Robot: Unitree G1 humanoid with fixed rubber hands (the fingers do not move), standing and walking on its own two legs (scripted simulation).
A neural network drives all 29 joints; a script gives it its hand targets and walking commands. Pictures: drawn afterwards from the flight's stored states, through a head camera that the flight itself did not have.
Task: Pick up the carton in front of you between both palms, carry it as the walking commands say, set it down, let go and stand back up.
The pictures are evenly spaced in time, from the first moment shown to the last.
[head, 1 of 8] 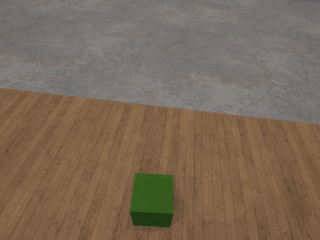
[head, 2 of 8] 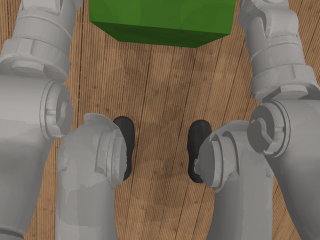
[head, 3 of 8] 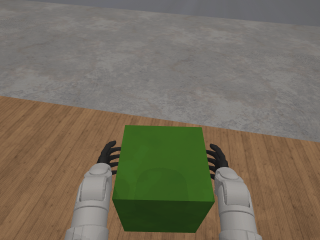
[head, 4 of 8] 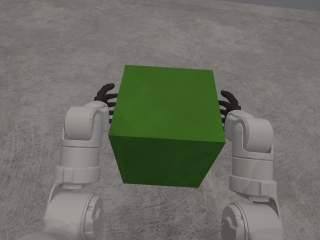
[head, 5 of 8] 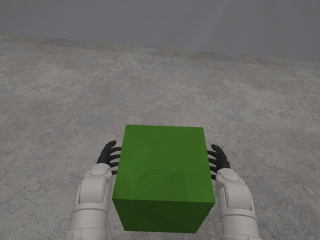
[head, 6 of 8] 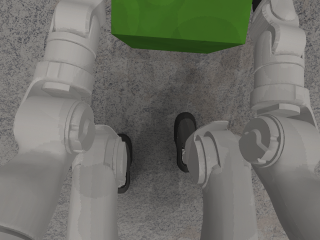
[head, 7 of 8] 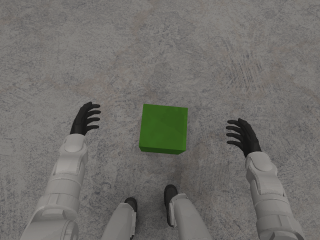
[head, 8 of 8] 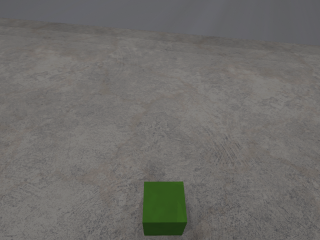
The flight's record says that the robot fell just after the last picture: no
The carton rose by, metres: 0.69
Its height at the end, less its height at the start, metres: -0.11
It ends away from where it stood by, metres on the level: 2.30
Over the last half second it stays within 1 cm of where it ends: yes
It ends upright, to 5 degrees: yes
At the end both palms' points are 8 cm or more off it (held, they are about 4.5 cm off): yes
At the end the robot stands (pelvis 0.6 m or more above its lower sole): yes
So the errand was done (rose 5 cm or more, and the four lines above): yes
